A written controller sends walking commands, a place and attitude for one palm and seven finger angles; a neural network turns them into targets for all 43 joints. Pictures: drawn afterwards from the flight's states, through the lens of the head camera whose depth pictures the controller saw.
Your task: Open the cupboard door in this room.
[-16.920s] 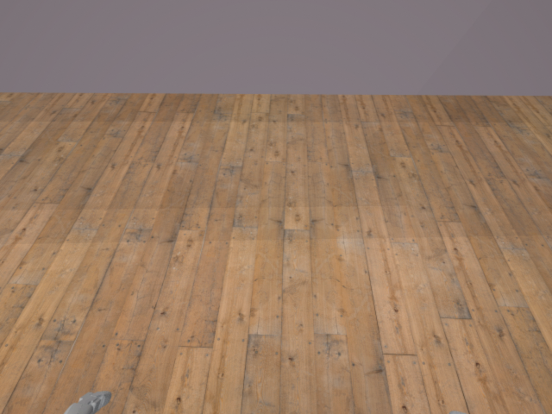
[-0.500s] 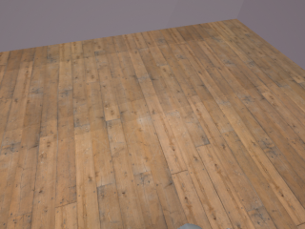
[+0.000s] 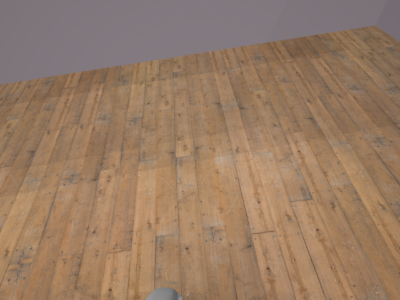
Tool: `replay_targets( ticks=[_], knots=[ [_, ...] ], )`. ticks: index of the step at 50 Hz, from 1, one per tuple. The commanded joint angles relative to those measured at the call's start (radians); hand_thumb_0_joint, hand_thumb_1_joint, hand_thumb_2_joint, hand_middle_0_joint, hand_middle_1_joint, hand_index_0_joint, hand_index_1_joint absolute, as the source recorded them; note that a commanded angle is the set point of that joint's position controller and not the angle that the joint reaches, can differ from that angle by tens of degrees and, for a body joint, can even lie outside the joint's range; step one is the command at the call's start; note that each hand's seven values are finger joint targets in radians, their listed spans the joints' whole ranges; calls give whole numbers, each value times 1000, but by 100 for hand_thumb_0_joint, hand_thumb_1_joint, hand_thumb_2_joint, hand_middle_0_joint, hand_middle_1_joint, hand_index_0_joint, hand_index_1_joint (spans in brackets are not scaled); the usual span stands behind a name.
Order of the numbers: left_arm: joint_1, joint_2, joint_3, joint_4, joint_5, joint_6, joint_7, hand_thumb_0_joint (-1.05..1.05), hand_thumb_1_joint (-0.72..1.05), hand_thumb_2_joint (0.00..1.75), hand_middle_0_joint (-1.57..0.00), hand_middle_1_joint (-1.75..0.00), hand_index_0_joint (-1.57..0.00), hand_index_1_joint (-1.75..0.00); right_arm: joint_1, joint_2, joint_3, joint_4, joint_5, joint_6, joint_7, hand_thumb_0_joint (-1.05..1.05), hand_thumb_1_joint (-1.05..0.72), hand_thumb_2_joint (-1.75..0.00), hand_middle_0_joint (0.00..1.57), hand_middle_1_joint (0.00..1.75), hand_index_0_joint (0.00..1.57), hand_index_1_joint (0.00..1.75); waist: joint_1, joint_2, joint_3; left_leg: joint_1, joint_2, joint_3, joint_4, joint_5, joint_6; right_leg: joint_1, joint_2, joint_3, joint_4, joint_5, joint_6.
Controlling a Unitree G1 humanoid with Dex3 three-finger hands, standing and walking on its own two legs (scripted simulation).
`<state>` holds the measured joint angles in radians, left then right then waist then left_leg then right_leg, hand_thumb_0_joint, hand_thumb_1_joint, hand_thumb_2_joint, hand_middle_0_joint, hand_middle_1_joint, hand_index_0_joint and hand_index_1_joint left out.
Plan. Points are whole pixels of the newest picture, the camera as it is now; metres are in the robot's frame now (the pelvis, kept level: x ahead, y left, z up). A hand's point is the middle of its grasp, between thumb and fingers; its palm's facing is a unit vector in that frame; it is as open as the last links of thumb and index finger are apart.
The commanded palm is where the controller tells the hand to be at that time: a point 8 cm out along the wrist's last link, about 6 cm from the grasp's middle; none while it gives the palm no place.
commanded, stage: turn or walk to find it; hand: left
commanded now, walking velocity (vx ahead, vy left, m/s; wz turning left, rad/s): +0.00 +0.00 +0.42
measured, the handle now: out of the picture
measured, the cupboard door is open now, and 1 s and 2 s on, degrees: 0 0 0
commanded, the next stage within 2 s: stand and wait in 0.64 s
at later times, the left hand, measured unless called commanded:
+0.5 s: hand out of the picture -0.01 +0.29 -0.18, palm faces +0.26 -0.94 -0.22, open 7.4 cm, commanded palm none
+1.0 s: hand out of the picture +0.00 +0.20 -0.16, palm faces +0.24 -0.94 -0.26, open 7.3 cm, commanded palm none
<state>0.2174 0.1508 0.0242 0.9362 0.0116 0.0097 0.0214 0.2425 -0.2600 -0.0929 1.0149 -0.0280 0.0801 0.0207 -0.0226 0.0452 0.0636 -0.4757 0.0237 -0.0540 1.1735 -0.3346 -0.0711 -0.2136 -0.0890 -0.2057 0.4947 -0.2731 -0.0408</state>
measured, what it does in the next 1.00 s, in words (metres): steps on the spot: left foot, then right foot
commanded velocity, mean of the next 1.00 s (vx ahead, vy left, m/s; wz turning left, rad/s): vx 0.00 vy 0.00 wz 0.08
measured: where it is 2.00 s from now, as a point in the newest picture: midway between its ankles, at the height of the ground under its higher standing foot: outside the picture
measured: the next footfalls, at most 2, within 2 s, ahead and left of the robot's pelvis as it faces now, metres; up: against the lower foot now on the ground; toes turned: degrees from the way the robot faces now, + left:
left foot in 0.26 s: +0.00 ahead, +0.15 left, +0.00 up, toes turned +12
right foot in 0.84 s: +0.04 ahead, -0.07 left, +0.00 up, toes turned +12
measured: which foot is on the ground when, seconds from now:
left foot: up 0.00-0.24, down 0.26-0.86, up 0.88-1.00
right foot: down 0.00-0.26, up 0.28-0.82, down 0.84-1.00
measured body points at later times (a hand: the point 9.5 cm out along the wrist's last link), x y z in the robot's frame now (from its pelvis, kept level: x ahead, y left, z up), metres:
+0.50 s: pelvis -0.02 +0.07 +0.00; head +0.00 +0.11 +0.45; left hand -0.03 +0.34 -0.16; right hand +0.12 -0.15 -0.13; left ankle -0.04 +0.14 -0.74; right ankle -0.01 -0.10 -0.65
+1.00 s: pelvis -0.02 +0.00 +0.00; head +0.00 -0.03 +0.45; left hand -0.01 +0.25 -0.14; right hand +0.04 -0.22 -0.17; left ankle -0.06 +0.15 -0.70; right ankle +0.00 -0.08 -0.74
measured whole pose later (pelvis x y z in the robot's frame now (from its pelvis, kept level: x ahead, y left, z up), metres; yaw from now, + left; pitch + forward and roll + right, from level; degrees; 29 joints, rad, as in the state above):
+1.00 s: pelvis -0.02 +0.00 +0.00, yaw +12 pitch -1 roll +3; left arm 0.20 0.15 0.03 1.02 0.01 0.03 0.02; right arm 0.26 -0.19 -0.05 1.07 -0.02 0.04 -0.02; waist -0.01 0.04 0.04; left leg -0.32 0.00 -0.01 0.77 -0.42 -0.02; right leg -0.22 0.01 0.00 0.49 -0.26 -0.06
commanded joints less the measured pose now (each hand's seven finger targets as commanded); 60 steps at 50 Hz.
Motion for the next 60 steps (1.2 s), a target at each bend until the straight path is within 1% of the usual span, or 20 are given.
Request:
replay_targets(
  ticks=[1, 8, 11, 12, 13, 14, 17, 20, 34, 38, 40, 41, 42, 43, 44, 45, 47, 50, 54, 60],
  knots=[
    [71, 207, 56, -36, 11, -28, 14, 0, 90, 90, -20, -30, -20, -30, -61, -34, 4, -75, 8, -21, -8, 0, -90, -90, 20, 30, 20, 30, 55, -186, -49, -71, 27, 31, -102, -63, -11, 140, -262, 195, -182, 310, -76],
    [101, 255, 70, 0, 20, -14, 9, 0, 90, 90, -20, -30, -20, -30, -113, -13, 26, -97, 22, -42, -12, 0, -90, -90, 20, 30, 20, 30, 79, -246, -92, 78, 13, 121, -409, -135, 17, 152, -295, 149, -98, 462, -105],
    [52, 257, 74, 0, 10, -5, 8, 0, 90, 90, -20, -30, -20, -30, -27, -31, 23, -79, 20, -57, -12, 0, -90, -90, 20, 30, 20, 30, 19, -191, -119, 274, 13, 142, -685, 81, 35, 55, -265, 71, 20, 348, -26],
    [50, 228, 70, -7, 1, 2, 6, 0, 90, 90, -20, -30, -20, -30, 14, -80, 11, -70, 18, -67, -11, 0, -90, -90, 20, 30, 20, 30, -9, -52, -145, 405, 76, 52, -793, 208, 58, -59, -211, 27, 154, 212, 28],
    [47, 159, 56, -40, -5, 8, 0, 0, 90, 90, -20, -30, -20, -30, 47, -180, -12, -74, 9, -74, -17, 0, -90, -90, 20, 30, 20, 30, -25, 249, -129, 499, 320, -283, -845, 504, 163, -315, -67, -8, 356, -237, 109],
    [-21, 155, 39, -62, 4, 19, 3, 0, 90, 90, -20, -30, -20, -30, 79, -218, -16, -63, 13, -62, -23, 0, -90, -90, 20, 30, 20, 30, -47, 229, -103, 424, 390, -286, -862, 610, 233, -317, -40, 80, 487, -375, 110],
    [-43, 176, 55, -24, 5, 34, -2, 0, 90, 90, -20, -30, -20, -30, -47, -146, 4, -82, 8, -65, -45, 0, -90, -90, 20, 30, 20, 30, -2, 183, -26, 339, 275, -192, -862, 537, 223, -343, -45, 176, 616, -217, 111],
    [0, 174, 57, 3, 6, 25, -12, 0, 90, 90, -20, -30, -20, -30, -65, -123, 13, -93, 13, -78, -45, 0, -90, -90, 20, 30, 20, 30, 25, 95, -65, 394, 205, -111, -848, 595, 198, -341, -25, 176, 651, -112, 125],
    [-128, 139, 39, -57, 0, 21, 2, 0, 90, 90, -20, -30, -20, -30, 56, -101, 0, -68, 3, -79, -46, 0, -90, -90, 20, 30, 20, 30, -20, 81, -103, 427, 215, -274, -837, 559, 258, -286, 14, 204, 429, -172, 129],
    [-64, 101, 15, -11, -2, 8, 4, 0, 90, 90, -20, -30, -20, -30, 41, -70, 14, -34, 2, -89, -51, 0, -90, -90, 20, 30, 20, 30, 8, 89, -136, 375, 180, -215, -828, 501, 234, -103, 41, 185, 190, -132, 98],
    [14, 112, 12, 29, -3, -5, 6, 0, 90, 90, -20, -30, -20, -30, 33, -62, 19, -13, 9, -94, -52, 0, -90, -90, 20, 30, 20, 30, 44, 55, -149, 321, 142, -155, -785, 407, 188, 47, 46, 178, -31, 40, 87],
    [40, 128, 14, 44, 0, -9, 9, 0, 90, 90, -20, -30, -20, -30, 40, -39, 22, -1, 16, -93, -50, 0, -90, -90, 20, 30, 20, 30, 50, 5, -140, 273, 105, -111, -745, 312, 143, 116, 24, 202, -129, 130, 82],
    [34, 170, 18, 49, 4, -17, 12, 0, 90, 90, -20, -30, -20, -30, 62, 1, 29, 2, 23, -92, -49, 0, -90, -90, 20, 30, 20, 30, 34, -97, -121, 180, 56, -53, -673, 178, 94, 168, -79, 353, -165, 162, 43],
    [9, 217, 23, 45, 4, -18, 11, 0, 90, 90, -20, -30, -20, -30, 56, 31, 41, -11, 24, -86, -47, 0, -90, -90, 20, 30, 20, 30, 18, -222, -52, 107, -8, 14, -639, -25, 58, 106, -200, 500, -203, 183, -25],
    [-19, 240, 31, 31, 6, -11, 6, 0, 90, 90, -20, -30, -20, -30, 47, 19, 37, -16, 17, -77, -46, 0, -90, -90, 20, 30, 20, 30, 16, -222, 3, 129, -10, 40, -587, -102, 51, 0, -261, 522, -237, 161, -85],
    [-16, 236, 45, 25, 5, -12, 6, 0, 90, 90, -20, -30, -20, -30, 23, 9, 32, -17, 7, -60, -51, 0, -90, -90, 20, 30, 20, 30, 35, -303, 17, 118, -4, 28, -503, -155, 51, -39, -242, 566, -273, 121, -125],
    [-11, 200, 48, 35, 2, -5, 7, 0, 90, 90, -20, -30, -20, -30, 1, -26, 21, -7, 6, -53, -54, 0, -90, -90, 20, 30, 20, 30, 36, -243, 65, 69, 5, 27, -340, -131, 53, -48, -201, 558, -262, 171, -153],
    [-4, 187, 64, 23, 1, -1, 7, 0, 90, 90, -20, -30, -20, -30, 23, -13, 13, 4, 9, -48, -50, 0, -90, -90, 20, 30, 20, 30, 21, -139, 11, 29, 15, 38, -204, -76, 37, 16, -148, 481, -223, 247, -130],
    [52, 185, 71, 26, 3, -8, 2, 0, 90, 90, -20, -30, -20, -30, -31, -26, 3, -28, 10, -47, -48, 0, -90, -90, 20, 30, 20, 30, 49, -171, -54, -11, 21, 26, -176, -51, 16, 96, -123, 508, -203, 288, -112],
    [108, 217, 85, 30, 10, -2, 0, 0, 90, 90, -20, -30, -20, -30, -116, -36, 8, -77, 17, -51, -56, 0, -90, -90, 20, 30, 20, 30, 79, -189, -107, -2, 3, 23, -282, -103, 7, 161, -121, 594, -161, 402, -142]
  ],
)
